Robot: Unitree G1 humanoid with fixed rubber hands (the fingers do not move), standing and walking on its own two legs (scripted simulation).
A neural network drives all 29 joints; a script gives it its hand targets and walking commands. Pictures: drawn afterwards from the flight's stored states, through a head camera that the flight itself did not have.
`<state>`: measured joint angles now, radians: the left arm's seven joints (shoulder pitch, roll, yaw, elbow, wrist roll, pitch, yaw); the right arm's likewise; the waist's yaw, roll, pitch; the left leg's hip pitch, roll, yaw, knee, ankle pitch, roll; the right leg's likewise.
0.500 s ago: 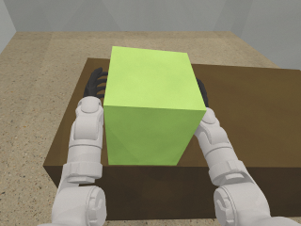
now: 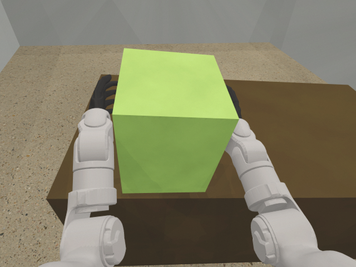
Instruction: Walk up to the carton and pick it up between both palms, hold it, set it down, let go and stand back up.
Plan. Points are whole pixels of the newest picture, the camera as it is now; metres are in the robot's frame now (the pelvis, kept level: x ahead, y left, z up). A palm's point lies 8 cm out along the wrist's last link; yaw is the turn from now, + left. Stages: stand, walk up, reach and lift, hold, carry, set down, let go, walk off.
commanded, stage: reach and lift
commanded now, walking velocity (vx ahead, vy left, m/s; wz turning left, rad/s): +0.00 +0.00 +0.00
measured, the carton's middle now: (167, 125) +0.37 +0.00 +0.15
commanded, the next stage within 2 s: hold in 0.72 s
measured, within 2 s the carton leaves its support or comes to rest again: neither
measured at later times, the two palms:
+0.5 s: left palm (98, 105) +0.38 +0.14 +0.21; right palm (231, 115) +0.37 -0.15 +0.18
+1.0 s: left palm (92, 100) +0.37 +0.15 +0.23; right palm (232, 108) +0.36 -0.14 +0.21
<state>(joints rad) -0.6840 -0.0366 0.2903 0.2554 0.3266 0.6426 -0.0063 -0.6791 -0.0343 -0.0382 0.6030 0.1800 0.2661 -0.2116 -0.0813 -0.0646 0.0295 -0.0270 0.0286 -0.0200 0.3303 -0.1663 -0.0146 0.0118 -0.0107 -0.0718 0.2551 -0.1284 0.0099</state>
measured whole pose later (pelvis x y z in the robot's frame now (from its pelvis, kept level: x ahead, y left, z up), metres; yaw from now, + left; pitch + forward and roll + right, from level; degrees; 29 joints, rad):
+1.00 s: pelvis +0.00 +0.00 +0.00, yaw +0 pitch -9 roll -1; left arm -0.73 -0.02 0.29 0.18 0.34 0.76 -0.02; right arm -0.73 -0.06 -0.02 0.55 0.24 0.35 -0.23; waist -0.08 -0.05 0.02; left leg -0.02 0.03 -0.02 0.34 -0.17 -0.01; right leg 0.03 -0.01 -0.07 0.25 -0.13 0.01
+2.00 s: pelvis +0.00 +0.00 +0.00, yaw +0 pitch -9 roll -1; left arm -0.74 -0.02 0.30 0.14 0.35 0.81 -0.04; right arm -0.75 -0.06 -0.02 0.52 0.25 0.40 -0.24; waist -0.08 -0.05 0.02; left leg -0.01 0.03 -0.02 0.35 -0.18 -0.01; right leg 0.04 -0.01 -0.07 0.26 -0.13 0.01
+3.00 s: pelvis +0.00 +0.00 +0.00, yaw +0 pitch -9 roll -1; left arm -0.73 -0.02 0.31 0.13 0.35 0.81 -0.05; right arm -0.74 -0.05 -0.02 0.51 0.25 0.41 -0.25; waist -0.08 -0.04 0.02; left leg 0.00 0.03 -0.02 0.35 -0.18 -0.02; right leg 0.04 -0.01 -0.07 0.26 -0.14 0.01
